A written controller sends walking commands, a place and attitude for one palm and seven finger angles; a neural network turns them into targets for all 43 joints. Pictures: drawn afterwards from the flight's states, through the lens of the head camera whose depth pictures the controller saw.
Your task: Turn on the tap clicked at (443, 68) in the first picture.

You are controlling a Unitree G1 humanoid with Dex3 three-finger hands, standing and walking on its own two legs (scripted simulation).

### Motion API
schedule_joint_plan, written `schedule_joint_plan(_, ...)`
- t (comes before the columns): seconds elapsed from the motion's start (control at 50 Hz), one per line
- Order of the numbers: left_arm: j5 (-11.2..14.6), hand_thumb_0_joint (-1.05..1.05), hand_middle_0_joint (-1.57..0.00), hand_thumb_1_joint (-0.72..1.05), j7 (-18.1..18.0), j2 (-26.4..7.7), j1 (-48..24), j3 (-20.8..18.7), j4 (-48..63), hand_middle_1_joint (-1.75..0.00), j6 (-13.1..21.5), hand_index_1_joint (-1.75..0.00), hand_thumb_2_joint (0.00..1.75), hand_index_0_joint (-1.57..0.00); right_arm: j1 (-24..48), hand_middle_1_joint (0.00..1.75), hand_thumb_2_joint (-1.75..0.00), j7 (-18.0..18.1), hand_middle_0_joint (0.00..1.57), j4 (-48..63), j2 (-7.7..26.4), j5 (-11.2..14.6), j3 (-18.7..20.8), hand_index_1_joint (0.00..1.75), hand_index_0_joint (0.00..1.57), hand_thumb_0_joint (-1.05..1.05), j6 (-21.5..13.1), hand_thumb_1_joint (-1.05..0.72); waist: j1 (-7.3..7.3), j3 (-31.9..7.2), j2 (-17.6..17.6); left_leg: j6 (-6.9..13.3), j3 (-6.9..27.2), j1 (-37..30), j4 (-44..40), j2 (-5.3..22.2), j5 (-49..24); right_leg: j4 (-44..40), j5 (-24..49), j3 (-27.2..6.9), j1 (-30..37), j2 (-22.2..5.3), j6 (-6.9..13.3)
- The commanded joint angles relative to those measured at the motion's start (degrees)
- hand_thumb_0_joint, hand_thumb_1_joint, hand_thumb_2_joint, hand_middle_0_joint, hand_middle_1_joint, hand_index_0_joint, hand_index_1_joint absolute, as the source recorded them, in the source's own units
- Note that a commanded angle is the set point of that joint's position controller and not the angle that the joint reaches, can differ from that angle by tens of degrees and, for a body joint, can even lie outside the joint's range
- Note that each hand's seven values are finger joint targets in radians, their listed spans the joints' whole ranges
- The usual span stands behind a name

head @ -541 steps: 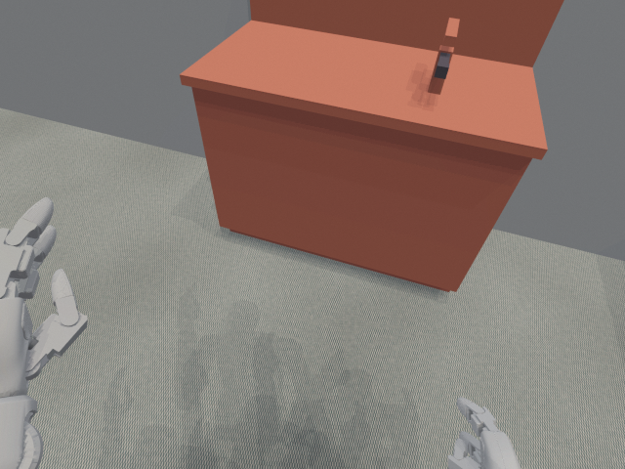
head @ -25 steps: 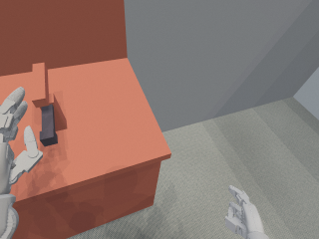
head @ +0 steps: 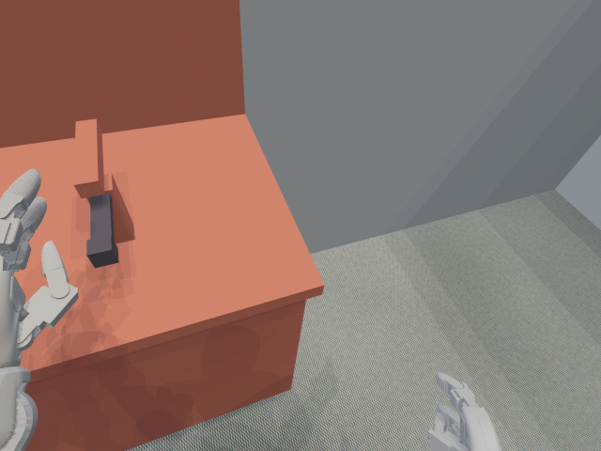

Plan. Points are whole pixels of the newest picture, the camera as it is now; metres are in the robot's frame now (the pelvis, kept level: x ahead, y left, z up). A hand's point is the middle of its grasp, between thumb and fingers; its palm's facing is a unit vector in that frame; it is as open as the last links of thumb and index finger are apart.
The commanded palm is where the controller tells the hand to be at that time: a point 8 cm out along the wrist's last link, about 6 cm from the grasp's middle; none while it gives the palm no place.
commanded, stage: come to a stop and stand still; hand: left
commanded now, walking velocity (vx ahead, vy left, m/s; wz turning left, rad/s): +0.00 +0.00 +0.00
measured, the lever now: (102, 251) +0.31 +0.29 +0.08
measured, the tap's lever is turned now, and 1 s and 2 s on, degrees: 0 0 0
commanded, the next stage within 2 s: look again from close up in 1.00 s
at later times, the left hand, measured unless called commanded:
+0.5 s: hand (73, 313) +0.20 +0.25 +0.14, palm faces +0.36 -0.84 -0.40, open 7.4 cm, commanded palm +0.15 +0.27 +0.17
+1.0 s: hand (76, 288) +0.22 +0.25 +0.16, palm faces +0.40 -0.85 -0.34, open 7.4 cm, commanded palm +0.16 +0.28 +0.17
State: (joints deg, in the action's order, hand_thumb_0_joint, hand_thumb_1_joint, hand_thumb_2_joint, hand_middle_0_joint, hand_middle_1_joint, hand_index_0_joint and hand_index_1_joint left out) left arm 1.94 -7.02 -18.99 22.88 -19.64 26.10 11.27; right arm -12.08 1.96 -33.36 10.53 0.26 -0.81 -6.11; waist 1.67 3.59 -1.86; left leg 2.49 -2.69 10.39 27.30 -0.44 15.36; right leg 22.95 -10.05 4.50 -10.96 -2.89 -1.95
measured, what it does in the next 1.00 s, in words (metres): stands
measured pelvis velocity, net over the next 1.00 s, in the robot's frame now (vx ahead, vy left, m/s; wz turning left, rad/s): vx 0.00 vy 0.00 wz -0.01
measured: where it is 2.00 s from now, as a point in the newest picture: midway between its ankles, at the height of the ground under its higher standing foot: outside the picture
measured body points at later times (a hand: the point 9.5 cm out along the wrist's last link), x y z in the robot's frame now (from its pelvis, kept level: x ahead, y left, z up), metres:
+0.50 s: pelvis -0.01 -0.01 +0.00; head +0.01 +0.01 +0.45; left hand +0.18 +0.29 +0.16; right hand +0.16 -0.22 -0.08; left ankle +0.00 +0.09 -0.74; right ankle +0.02 -0.14 -0.74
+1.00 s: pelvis +0.00 +0.00 +0.00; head +0.03 +0.02 +0.45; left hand +0.19 +0.29 +0.18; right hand +0.18 -0.23 -0.07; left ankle +0.00 +0.09 -0.74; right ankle +0.02 -0.14 -0.74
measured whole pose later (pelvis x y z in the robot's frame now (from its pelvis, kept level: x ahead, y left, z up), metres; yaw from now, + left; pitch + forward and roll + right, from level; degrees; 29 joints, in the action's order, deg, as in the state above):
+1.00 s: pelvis +0.00 +0.00 +0.00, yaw +0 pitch -1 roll -1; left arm 2.1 -6.5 -19.9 23.4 -20.8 27.7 12.3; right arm -11.6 1.7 -33.2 10.9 0.0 -0.8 -7.6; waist 2.0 4.7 -2.4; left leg 2.1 -2.9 10.8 27.2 -0.1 15.3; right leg 23.0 -10.1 4.2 -11.7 -2.5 -1.6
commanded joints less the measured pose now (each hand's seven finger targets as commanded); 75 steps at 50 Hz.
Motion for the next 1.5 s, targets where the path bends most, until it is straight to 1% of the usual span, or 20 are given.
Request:
schedule_joint_plan(0.0, 0.4, 0.0, -0.2, 0.9, -0.7, -9.1, -3.7, -5.7, 12.7, -0.3, 3.9, -0.3, 0.9, -0.2, 5.0, 0.3, -0.9, 0.3, 0.2, 9.4, 7.6, 0.3, 3.1, 0.3, 0.2, 0.0, -3.1, -0.9, -0.29, -6.9, 5.1, -1.8, 5.1, 6.8, -8.2, 4.2, -4.2, -0.9, 5.0, -3.6, 9.4, -0.5, 2.5)
schedule_joint_plan(0.08, 0.4, 0.0, -0.2, 0.9, -0.8, -9.0, -2.8, -6.0, 11.6, -0.3, 3.8, -0.3, 0.9, -0.2, 4.8, 0.3, -0.9, 0.4, 0.2, 9.0, 7.7, 0.3, 3.1, 0.3, 0.2, 0.0, -3.0, -0.9, -0.4, -7.0, 4.5, -1.8, 5.0, 6.9, -8.0, 4.2, -4.1, -1.3, 4.9, -3.6, 9.4, -0.7, 2.5)
schedule_joint_plan(0.1, -9.3, 0.0, -0.2, 0.9, -0.4, -54.4, -62.7, -37.1, 26.1, -0.3, 9.4, -0.3, 0.9, -0.2, -0.7, 0.3, -0.9, 0.2, 0.2, 7.9, 9.1, -3.4, 2.2, 0.3, 0.2, 0.0, -5.5, -0.9, 0.6, 0.2, 1.6, -0.9, 2.8, 12.8, 0.7, 5.1, -12.1, -1.7, 7.1, -5.3, 0.1, -1.8, 3.4)
schedule_joint_plan(0.12, -3.1, 0.0, -0.2, 0.9, 2.3, -18.6, -26.9, -14.5, -9.5, -0.3, 7.3, -0.3, 0.9, -0.2, 2.3, 0.3, -0.9, 0.1, 0.2, 3.7, 2.5, -1.0, 0.6, 0.3, 0.2, 0.0, -5.5, -0.9, -0.19, -9.9, 0.4, -1.3, 4.3, 3.3, -3.2, 2.2, -11.9, -0.3, 8.7, -5.1, 0.3, -4.8, 6.2)
schedule_joint_plan(0.14, -0.7, 0.0, -0.2, 0.9, 1.9, -14.6, -13.3, -10.3, -1.8, -0.3, 7.5, -0.3, 0.9, -0.2, 2.0, 0.3, -0.9, 0.1, 0.2, 7.6, 6.0, -0.4, 2.8, 0.3, 0.2, 0.0, -6.2, -0.9, 1.59, -7.4, 4.9, -2.4, 3.8, 1.0, -3.8, 3.5, -14.5, -1.8, 12.3, -9.3, 2.6, -2.6, 5.3)
schedule_joint_plan(0.16, 0.2, 0.0, -0.2, 0.9, 1.8, -5.5, -10.1, -4.0, -3.7, -0.3, 6.3, -0.3, 0.9, -0.2, 3.0, 0.3, -0.9, -0.5, 0.2, 8.4, 6.6, 0.7, 3.3, 0.3, 0.2, 0.0, -6.8, -0.9, 0.21, -10.9, 11.0, -3.1, 2.3, -2.6, -3.9, 3.7, -17.9, 1.7, 12.8, -8.1, 4.8, -2.4, 5.7)
schedule_joint_plan(0.18, 0.0, 0.0, -0.2, 0.9, 1.8, -8.9, -12.2, -4.0, 3.9, -0.3, 7.1, -0.3, 0.9, -0.2, 2.3, 0.3, -0.9, -1.0, 0.2, 8.4, 8.5, 0.4, 4.0, 0.3, 0.2, 0.0, -6.5, -0.9, 0.09, -13.4, 15.1, -2.7, 3.3, -1.9, -4.1, 4.5, -20.2, 3.2, 11.3, -6.1, 5.4, -2.2, 4.6)
schedule_joint_plan(0.2, 0.4, 0.0, -0.2, 0.9, 1.8, -7.8, -8.6, -2.9, 5.9, -0.3, 7.2, -0.3, 0.9, -0.2, 3.1, 0.3, -0.9, -1.7, 0.2, 8.2, 8.5, 0.2, 3.9, 0.3, 0.2, 0.0, -6.4, -0.9, 0.58, -13.6, 15.2, -2.3, 4.3, -0.8, -4.6, 5.5, -20.3, 3.6, 9.6, -5.2, 6.0, -1.7, 4.1)
schedule_joint_plan(0.26, 0.7, 0.0, -0.2, 0.9, 1.1, -7.2, 0.5, -2.1, 9.6, -0.3, 6.4, -0.3, 0.9, -0.2, 5.0, 0.3, -0.9, -2.6, 0.2, 9.3, 7.8, 0.8, 3.3, 0.3, 0.2, 0.0, -6.1, -0.9, 0.91, -12.4, 6.3, -1.6, 4.5, 3.3, -5.6, 6.1, -15.3, 3.9, 8.3, -3.3, 8.2, -0.9, 3.1)
schedule_joint_plan(0.34, 1.0, 0.0, -0.2, 0.9, 0.0, -13.4, 0.4, -10.0, 9.3, -0.3, 6.2, -0.3, 0.9, -0.2, 5.4, 0.3, -0.9, -0.9, 0.2, 10.0, 8.1, 0.5, 3.2, 0.3, 0.2, 0.0, -5.3, -0.9, 0.44, -9.5, -4.8, -1.8, 5.1, 7.3, -6.6, 4.6, -3.4, 0.8, 1.4, -3.8, 6.6, -1.2, 2.6)
schedule_joint_plan(0.36, 1.1, 0.0, -0.2, 0.9, -0.4, -16.8, -1.7, -13.5, 10.3, -0.3, 6.2, -0.3, 0.9, -0.2, 5.8, 0.3, -0.9, -0.2, 0.2, 9.7, 8.1, 0.5, 3.2, 0.3, 0.2, 0.0, -4.8, -0.9, 0.24, -8.9, -4.4, -1.8, 5.1, 6.8, -6.8, 4.4, -1.6, 0.3, -0.4, -4.2, 5.4, -1.3, 2.6)
schedule_joint_plan(0.46, 0.8, 0.0, -0.2, 0.9, 0.1, -13.2, -10.2, -9.5, 12.1, -0.3, 6.9, -0.3, 0.9, -0.2, 6.0, 0.3, -0.9, 0.9, 0.2, 9.5, 7.3, 0.3, 2.6, 0.3, 0.2, 0.0, -5.6, -0.9, -0.34, -5.9, 6.4, -0.7, 5.3, 7.2, -8.4, 4.5, 3.3, -0.3, -3.5, -5.4, 3.5, -1.0, 3.0)
schedule_joint_plan(0.56, -0.2, 0.0, -0.2, 0.9, 0.2, -7.6, -10.6, -2.6, 13.2, -0.3, 6.6, -0.3, 0.9, -0.2, 5.1, 0.3, -0.9, 0.1, 0.2, 8.1, 7.6, 0.1, 2.6, 0.3, 0.2, 0.0, -7.4, -0.9, -0.16, -8.8, 7.8, -1.5, 3.8, 2.9, -6.4, 3.7, -4.6, -0.6, 3.4, -5.3, 5.3, -0.8, 3.1)
schedule_joint_plan(0.7, -0.2, 0.0, -0.2, 0.9, -0.4, -8.8, -5.0, -5.1, 7.8, -0.3, 5.0, -0.3, 0.9, -0.2, 4.8, 0.3, -0.9, -0.1, 0.2, 8.2, 7.9, 0.0, 2.8, 0.3, 0.2, 0.0, -5.4, -0.9, -0.03, -5.9, 2.5, -2.1, 3.8, 6.3, -6.4, 3.4, -4.1, -2.6, 2.9, -5.6, 5.6, -0.9, 3.1)
schedule_joint_plan(0.76, 0.3, 0.0, -0.2, 0.9, -0.3, -11.4, -5.0, -8.3, 10.1, -0.3, 5.0, -0.3, 0.9, -0.2, 5.6, 0.3, -0.9, 0.2, 0.2, 9.0, 7.8, 0.0, 2.9, 0.3, 0.2, 0.0, -4.5, -0.9, -0.14, -6.5, 3.1, -2.3, 3.8, 5.7, -6.7, 3.3, -5.8, -2.6, 4.2, -5.1, 6.4, -0.7, 3.1)
schedule_joint_plan(0.9, 0.7, 0.0, -0.2, 0.9, -0.1, -10.3, -4.4, -6.6, 16.3, -0.3, 5.3, -0.3, 0.9, -0.2, 5.4, 0.3, -0.9, 0.2, 0.2, 9.7, 8.0, 0.1, 3.0, 0.3, 0.2, 0.0, -4.7, -0.9, -0.16, -11.0, 6.8, -2.3, 3.8, 2.3, -5.6, 3.8, -13.8, 0.5, 12.0, -3.7, 9.6, -0.4, 2.8)
schedule_joint_plan(1.0, 0.4, 0.0, -0.2, 0.9, -0.4, -9.2, -2.7, -5.8, 14.5, -0.3, 4.7, -0.3, 0.9, -0.2, 4.6, 0.3, -0.9, 0.0, 0.2, 9.0, 8.1, 0.2, 3.4, 0.3, 0.2, 0.0, -4.4, -0.9, -0.32, -10.7, 5.4, -2.9, 4.3, 1.3, -5.0, 4.5, -17.7, 1.3, 14.0, -3.0, 9.1, -0.3, 2.7)
schedule_joint_plan(1.44, 0.3, 0.0, -0.2, 0.9, -0.7, -9.2, -3.7, -5.8, 13.2, -0.3, 4.1, -0.3, 0.9, -0.2, 4.9, 0.3, -0.9, 0.1, 0.2, 9.2, 7.8, 0.4, 3.4, 0.3, 0.2, 0.0, -2.9, -0.9, -0.38, -7.9, 6.3, -2.3, 4.9, 5.2, -7.4, 4.5, -8.7, 0.0, 8.4, -3.4, 9.9, -0.7, 2.7)
schedule_joint_plan(1.46, -2.5, 0.0, -0.2, 0.9, -1.7, -52.5, -58.3, -22.5, 27.3, -0.3, 11.9, -0.3, 0.9, -0.2, 0.5, 0.3, -0.9, 4.2, 0.2, 15.0, 8.4, 2.1, -6.9, 0.3, 0.2, 0.0, -2.2, -0.9, -3.85, -5.2, 21.3, -1.0, 9.3, 15.3, -8.3, 5.4, -2.9, 11.9, -5.5, -2.3, 9.1, 2.9, -0.4)
schedule_joint_plan(1.48, -6.3, 0.0, -0.2, 0.9, 1.9, -21.1, -31.1, -15.2, -5.1, -0.3, 0.9, -0.3, 0.9, -0.2, 1.5, 0.3, -0.9, 2.5, 0.2, 5.6, 7.3, -4.2, 2.7, 0.3, 0.2, 0.0, -3.3, -0.9, 3.64, -15.9, 23.7, -8.1, 8.1, -7.6, -5.9, 4.1, -29.1, 9.5, -1.2, -1.4, 0.4, 3.8, 4.4)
